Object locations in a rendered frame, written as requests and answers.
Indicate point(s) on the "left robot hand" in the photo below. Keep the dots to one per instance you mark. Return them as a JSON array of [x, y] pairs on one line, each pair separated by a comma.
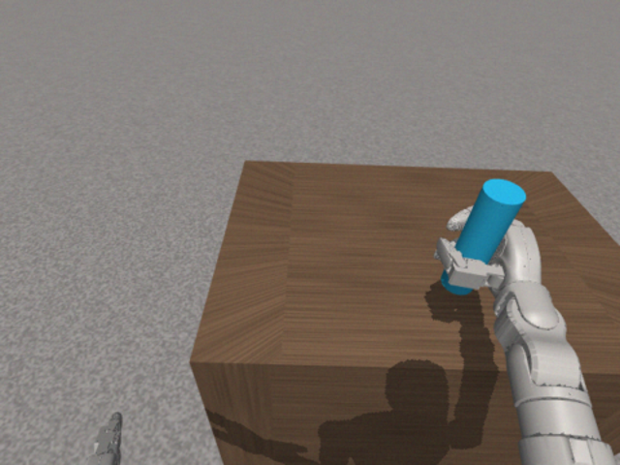
[[107, 443]]

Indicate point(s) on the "can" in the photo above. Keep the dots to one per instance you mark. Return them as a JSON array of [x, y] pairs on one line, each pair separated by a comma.
[[498, 203]]

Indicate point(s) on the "right robot hand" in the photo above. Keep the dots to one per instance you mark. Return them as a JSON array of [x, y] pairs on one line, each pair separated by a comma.
[[516, 259]]

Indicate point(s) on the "right robot arm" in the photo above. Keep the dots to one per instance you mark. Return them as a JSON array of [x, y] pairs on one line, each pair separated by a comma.
[[553, 407]]

